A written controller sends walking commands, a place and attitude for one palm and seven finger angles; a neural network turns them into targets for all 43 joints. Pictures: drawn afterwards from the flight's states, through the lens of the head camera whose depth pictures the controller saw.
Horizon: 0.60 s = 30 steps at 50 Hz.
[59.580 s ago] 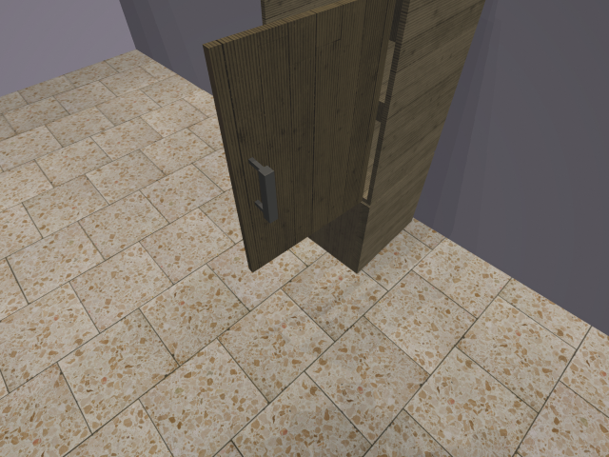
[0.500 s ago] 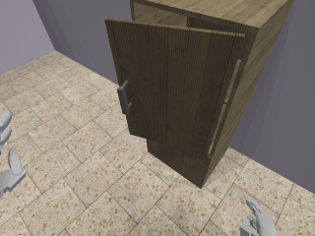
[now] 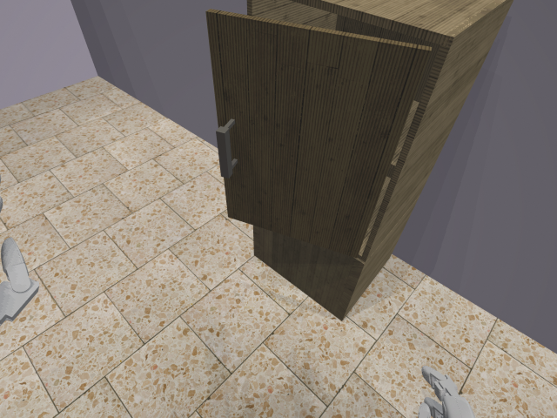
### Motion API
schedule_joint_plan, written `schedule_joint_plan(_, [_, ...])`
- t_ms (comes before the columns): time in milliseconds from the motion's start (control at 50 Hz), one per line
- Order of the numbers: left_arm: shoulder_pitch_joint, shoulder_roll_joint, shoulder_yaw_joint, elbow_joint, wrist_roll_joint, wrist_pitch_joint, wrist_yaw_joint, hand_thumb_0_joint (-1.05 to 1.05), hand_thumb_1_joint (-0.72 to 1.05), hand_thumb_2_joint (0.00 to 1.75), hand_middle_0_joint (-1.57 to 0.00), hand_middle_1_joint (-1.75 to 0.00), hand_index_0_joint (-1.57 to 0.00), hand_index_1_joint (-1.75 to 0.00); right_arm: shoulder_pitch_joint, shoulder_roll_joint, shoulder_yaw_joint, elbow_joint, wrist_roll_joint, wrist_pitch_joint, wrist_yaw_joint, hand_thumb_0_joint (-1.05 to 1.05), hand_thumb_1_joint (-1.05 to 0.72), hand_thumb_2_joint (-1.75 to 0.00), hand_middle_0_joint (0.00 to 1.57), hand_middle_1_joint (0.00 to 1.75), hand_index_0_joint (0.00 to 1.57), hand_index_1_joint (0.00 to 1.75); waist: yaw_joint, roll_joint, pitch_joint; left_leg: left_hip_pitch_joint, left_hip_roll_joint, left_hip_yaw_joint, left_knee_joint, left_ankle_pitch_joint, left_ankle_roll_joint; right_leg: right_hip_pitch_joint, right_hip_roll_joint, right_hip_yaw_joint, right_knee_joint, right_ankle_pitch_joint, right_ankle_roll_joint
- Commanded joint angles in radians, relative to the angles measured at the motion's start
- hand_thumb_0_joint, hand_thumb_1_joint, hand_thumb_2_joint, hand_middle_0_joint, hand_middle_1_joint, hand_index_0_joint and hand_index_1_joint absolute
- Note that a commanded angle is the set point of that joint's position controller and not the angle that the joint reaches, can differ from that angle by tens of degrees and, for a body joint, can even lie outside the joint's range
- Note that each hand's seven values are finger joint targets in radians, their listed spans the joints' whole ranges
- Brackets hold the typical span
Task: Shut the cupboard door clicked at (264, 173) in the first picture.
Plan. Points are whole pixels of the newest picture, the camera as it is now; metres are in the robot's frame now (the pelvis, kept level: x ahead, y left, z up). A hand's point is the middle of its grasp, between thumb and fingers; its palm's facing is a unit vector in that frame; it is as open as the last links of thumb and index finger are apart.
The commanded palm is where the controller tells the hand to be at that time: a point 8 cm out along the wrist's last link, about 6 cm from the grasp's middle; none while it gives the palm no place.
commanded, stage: step back with the hand held close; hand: left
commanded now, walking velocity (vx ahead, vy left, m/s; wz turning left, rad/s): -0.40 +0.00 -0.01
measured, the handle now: (228, 148) +0.71 +0.17 -0.03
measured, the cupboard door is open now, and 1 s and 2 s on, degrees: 20 20 20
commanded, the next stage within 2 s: stop stepping back and stand still in 0.76 s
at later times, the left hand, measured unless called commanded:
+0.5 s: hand out of the picture +0.11 +0.28 +0.18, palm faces +0.49 -0.76 -0.42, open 7.5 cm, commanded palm +0.04 +0.32 +0.19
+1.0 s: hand out of the picture +0.02 +0.28 +0.19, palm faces +0.36 -0.85 -0.39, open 7.5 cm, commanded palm -0.05 +0.32 +0.19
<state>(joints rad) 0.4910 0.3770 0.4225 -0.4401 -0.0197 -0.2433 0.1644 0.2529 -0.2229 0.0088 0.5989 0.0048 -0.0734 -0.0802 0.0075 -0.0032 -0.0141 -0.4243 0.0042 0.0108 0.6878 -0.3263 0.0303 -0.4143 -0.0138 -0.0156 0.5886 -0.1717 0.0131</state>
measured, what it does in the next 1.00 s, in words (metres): walks backwards: right foot, then left foot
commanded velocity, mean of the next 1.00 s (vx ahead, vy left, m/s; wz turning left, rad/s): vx -0.29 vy -0.02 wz -0.09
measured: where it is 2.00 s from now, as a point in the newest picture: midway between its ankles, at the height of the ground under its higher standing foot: outside the picture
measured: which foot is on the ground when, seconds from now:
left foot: down 0.00-0.66, up 0.68-0.80, down 0.82-1.00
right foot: down 0.00-0.46, up 0.48-0.64, down 0.66-0.82, up 0.84-1.00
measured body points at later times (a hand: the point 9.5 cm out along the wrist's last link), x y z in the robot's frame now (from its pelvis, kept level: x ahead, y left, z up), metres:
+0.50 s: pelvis -0.07 +0.01 +0.00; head -0.06 +0.03 +0.45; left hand +0.08 +0.32 +0.20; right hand +0.12 -0.23 -0.07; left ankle +0.06 +0.11 -0.72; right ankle +0.02 -0.13 -0.71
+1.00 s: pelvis -0.20 +0.03 +0.02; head -0.19 +0.06 +0.46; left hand -0.01 +0.32 +0.21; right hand -0.02 -0.20 -0.03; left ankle -0.06 +0.11 -0.72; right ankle -0.24 -0.09 -0.67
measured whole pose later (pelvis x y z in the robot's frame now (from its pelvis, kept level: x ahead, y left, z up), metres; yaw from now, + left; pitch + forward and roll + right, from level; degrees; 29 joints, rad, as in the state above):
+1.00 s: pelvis -0.20 +0.03 +0.02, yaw -3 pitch +0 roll -4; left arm 0.52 0.43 0.44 -0.55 -0.07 -0.20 0.13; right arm 0.16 -0.14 0.02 0.57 0.00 -0.13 -0.03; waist -0.01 -0.01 0.01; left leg -0.42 0.12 0.14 0.43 -0.05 0.05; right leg -0.37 0.08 -0.05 0.88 -0.52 0.00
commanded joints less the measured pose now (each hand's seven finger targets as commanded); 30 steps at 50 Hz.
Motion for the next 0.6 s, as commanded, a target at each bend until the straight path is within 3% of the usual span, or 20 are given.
schedule_joint_plan(0, [-0.045, 0.253, 0.148, -0.222, -0.01, -0.07, 0.036, 0.0, 0.9, 0.9, -0.2, -0.3, -0.2, -0.3, -0.101, -0.133, -0.053, -0.152, -0.003, -0.055, -0.009, 0.0, -0.9, -0.9, 0.2, 0.3, 0.2, 0.3, -0.023, 0.005, -0.052, -0.113, 0.023, -0.059, -0.189, -0.191, 0.01, 0.101, -0.09, 0.164, -0.225, -0.286, -0.05])
schedule_joint_plan(40, [-0.032, 0.241, 0.15, -0.24, -0.007, -0.079, 0.037, 0.0, 0.9, 0.9, -0.2, -0.3, -0.2, -0.3, -0.102, -0.139, -0.051, -0.162, 0.002, -0.057, -0.013, 0.0, -0.9, -0.9, 0.2, 0.3, 0.2, 0.3, -0.024, 0.074, -0.061, -0.218, 0.069, -0.111, -0.298, -0.268, 0.034, 0.203, -0.029, 0.098, -0.121, -0.242, -0.019])
schedule_joint_plan(100, [0.004, 0.256, 0.196, -0.245, 0.003, -0.092, 0.033, 0.0, 0.9, 0.9, -0.2, -0.3, -0.2, -0.3, -0.12, -0.147, -0.061, -0.172, 0.008, -0.074, -0.02, 0.0, -0.9, -0.9, 0.2, 0.3, 0.2, 0.3, -0.007, 0.197, -0.115, -0.404, 0.17, -0.206, -0.433, -0.302, 0.081, 0.454, 0.067, 0.031, 0.131, 0.032, 0.011])
schedule_joint_plan(120, [0.01, 0.252, 0.201, -0.271, 0.004, -0.1, 0.026, 0.0, 0.9, 0.9, -0.2, -0.3, -0.2, -0.3, -0.119, -0.146, -0.064, -0.174, 0.004, -0.084, -0.019, 0.0, -0.9, -0.9, 0.2, 0.3, 0.2, 0.3, -0.004, 0.208, -0.141, -0.405, 0.185, -0.2, -0.423, -0.26, 0.086, 0.487, 0.079, 0.033, 0.163, 0.096, 0.013])
schedule_joint_plan(160, [0.037, 0.242, 0.214, -0.213, 0.016, -0.105, 0.013, 0.0, 0.9, 0.9, -0.2, -0.3, -0.2, -0.3, -0.125, -0.163, -0.078, -0.183, 0.003, -0.097, -0.017, 0.0, -0.9, -0.9, 0.2, 0.3, 0.2, 0.3, 0.001, 0.221, -0.093, -0.584, 0.214, -0.207, -0.437, -0.475, 0.116, 0.583, 0.098, 0.07, 0.222, 0.019, 0.017])
schedule_joint_plan(180, [0.037, 0.226, 0.2, -0.205, 0.01, -0.106, 0.009, 0.0, 0.9, 0.9, -0.2, -0.3, -0.2, -0.3, -0.102, -0.151, -0.074, -0.173, 0.002, -0.1, -0.015, 0.0, -0.9, -0.9, 0.2, 0.3, 0.2, 0.3, -0.012, 0.172, -0.055, -0.527, 0.182, -0.187, -0.383, -0.375, 0.1, 0.508, 0.081, 0.092, 0.168, 0.108, 0.0])
schedule_joint_plan(200, [0.026, 0.241, 0.214, -0.19, 0.012, -0.106, 0.003, 0.0, 0.9, 0.9, -0.2, -0.3, -0.2, -0.3, -0.109, -0.16, -0.076, -0.165, -0.007, -0.104, -0.014, 0.0, -0.9, -0.9, 0.2, 0.3, 0.2, 0.3, -0.01, 0.143, -0.062, -0.495, 0.165, -0.165, -0.348, -0.349, 0.091, 0.484, 0.065, 0.123, 0.149, 0.145, -0.006])
schedule_joint_plan(220, [0.019, 0.219, 0.175, -0.201, -0.004, -0.108, 0.001, 0.0, 0.9, 0.9, -0.2, -0.3, -0.2, -0.3, -0.103, -0.135, -0.068, -0.156, 0.002, -0.108, -0.009, 0.0, -0.9, -0.9, 0.2, 0.3, 0.2, 0.3, -0.016, 0.064, -0.085, -0.384, 0.119, -0.125, -0.271, -0.249, 0.064, 0.394, 0.022, 0.182, 0.075, 0.191, -0.023])
schedule_joint_plan(260, [-0.003, 0.226, 0.158, -0.216, -0.006, -0.1, 0.001, 0.0, 0.9, 0.9, -0.2, -0.3, -0.2, -0.3, -0.098, -0.135, -0.074, -0.148, 0.004, -0.104, -0.001, 0.0, -0.9, -0.9, 0.2, 0.3, 0.2, 0.3, -0.019, -0.023, -0.102, -0.257, 0.047, -0.048, -0.133, -0.263, 0.02, 0.233, -0.07, 0.298, -0.081, 0.02, -0.054])
schedule_joint_plan(300, [-0.042, 0.255, 0.153, -0.254, -0.012, -0.087, 0.014, 0.0, 0.9, 0.9, -0.2, -0.3, -0.2, -0.3, -0.099, -0.12, -0.073, -0.126, -0.008, -0.092, 0.007, 0.0, -0.9, -0.9, 0.2, 0.3, 0.2, 0.3, -0.023, -0.072, -0.085, -0.084, -0.005, -0.014, -0.015, -0.158, -0.019, 0.029, -0.164, 0.387, -0.238, -0.115, -0.107])
schedule_joint_plan(320, [-0.05, 0.244, 0.127, -0.261, -0.012, -0.08, 0.019, 0.0, 0.9, 0.9, -0.2, -0.3, -0.2, -0.3, -0.104, -0.097, -0.064, -0.121, -0.008, -0.083, 0.01, 0.0, -0.9, -0.9, 0.2, 0.3, 0.2, 0.3, -0.028, -0.124, -0.085, 0.0, -0.014, -0.007, 0.016, -0.102, -0.029, -0.047, -0.19, 0.361, -0.276, -0.156, -0.115])
schedule_joint_plan(360, [-0.066, 0.259, 0.132, -0.273, -0.012, -0.075, 0.029, 0.0, 0.9, 0.9, -0.2, -0.3, -0.2, -0.3, -0.11, -0.098, -0.063, -0.119, -0.003, -0.065, 0.008, 0.0, -0.9, -0.9, 0.2, 0.3, 0.2, 0.3, -0.037, -0.128, -0.084, 0.093, -0.012, -0.018, -0.005, -0.088, -0.021, -0.139, -0.161, 0.29, -0.29, -0.251, -0.094])
schedule_joint_plan(400, [-0.072, 0.271, 0.154, -0.302, -0.016, -0.083, 0.035, 0.0, 0.9, 0.9, -0.2, -0.3, -0.2, -0.3, -0.101, -0.117, -0.067, -0.123, -0.003, -0.057, -0.005, 0.0, -0.9, -0.9, 0.2, 0.3, 0.2, 0.3, -0.047, 0.015, -0.073, 0.072, 0.039, -0.093, -0.168, -0.164, 0.007, -0.142, -0.066, 0.185, -0.211, -0.311, -0.052])
schedule_joint_plan(420, [-0.046, 0.258, 0.162, -0.304, -0.013, -0.09, 0.034, 0.0, 0.9, 0.9, -0.2, -0.3, -0.2, -0.3, -0.098, -0.121, -0.065, -0.136, -0.002, -0.06, -0.012, 0.0, -0.9, -0.9, 0.2, 0.3, 0.2, 0.3, -0.046, 0.122, -0.077, -0.024, 0.121, -0.181, -0.309, -0.272, 0.04, -0.059, 0.004, 0.116, -0.062, -0.299, -0.022])
schedule_joint_plan(440, [-0.04, 0.237, 0.172, -0.301, -0.009, -0.094, 0.033, 0.0, 0.9, 0.9, -0.2, -0.3, -0.2, -0.3, -0.117, -0.135, -0.067, -0.145, -0.002, -0.07, -0.018, 0.0, -0.9, -0.9, 0.2, 0.3, 0.2, 0.3, -0.033, 0.284, -0.102, -0.22, 0.248, -0.314, -0.494, -0.466, 0.089, 0.14, 0.097, 0.038, 0.2, -0.235, 0.008])
schedule_joint_plan(460, [-0.047, 0.245, 0.194, -0.302, -0.011, -0.094, 0.028, 0.0, 0.9, 0.9, -0.2, -0.3, -0.2, -0.3, -0.141, -0.125, -0.076, -0.149, -0.008, -0.081, -0.022, 0.0, -0.9, -0.9, 0.2, 0.3, 0.2, 0.3, -0.012, 0.342, -0.131, -0.335, 0.342, -0.385, -0.578, -0.479, 0.124, 0.27, 0.14, 0.017, 0.412, -0.224, 0.015])
schedule_joint_plan(500, [-0.095, 0.296, 0.224, -0.348, -0.03, -0.099, 0.021, 0.0, 0.9, 0.9, -0.2, -0.3, -0.2, -0.3, -0.156, -0.103, -0.095, -0.136, -0.003, -0.103, -0.011, 0.0, -0.9, -0.9, 0.2, 0.3, 0.2, 0.3, -0.005, 0.222, -0.197, -0.168, 0.332, -0.268, -0.486, -0.26, 0.099, 0.204, 0.125, 0.038, 0.458, -0.321, 0.001])
schedule_joint_plan(520, [-0.022, 0.261, 0.207, -0.28, -0.044, -0.09, 0.024, 0.0, 0.9, 0.9, -0.2, -0.3, -0.2, -0.3, -0.171, -0.1, -0.1, -0.128, 0.001, -0.117, -0.002, 0.0, -0.9, -0.9, 0.2, 0.3, 0.2, 0.3, 0.009, 0.225, -0.192, -0.081, 0.309, -0.177, -0.428, -0.181, 0.082, 0.162, 0.097, 0.025, 0.37, -0.357, -0.014])
schedule_joint_plan(560, [0.06, 0.216, 0.165, -0.223, -0.06, -0.074, 0.017, 0.0, 0.9, 0.9, -0.2, -0.3, -0.2, -0.3, -0.171, -0.091, -0.089, -0.125, 0.009, -0.124, 0.014, 0.0, -0.9, -0.9, 0.2, 0.3, 0.2, 0.3, 0.006, 0.297, -0.154, -0.048, 0.287, -0.063, -0.416, -0.179, 0.027, 0.169, 0.071, -0.024, 0.16, -0.371, -0.037])
schedule_joint_plan(580, [0.051, 0.223, 0.159, -0.217, -0.066, -0.079, 0.009, 0.0, 0.9, 0.9, -0.2, -0.3, -0.2, -0.3, -0.168, -0.09, -0.085, -0.118, 0.009, -0.12, 0.017, 0.0, -0.9, -0.9, 0.2, 0.3, 0.2, 0.3, -0.003, 0.27, -0.129, -0.046, 0.283, -0.036, -0.382, -0.207, -0.007, 0.165, 0.034, 0.002, 0.031, -0.361, -0.053])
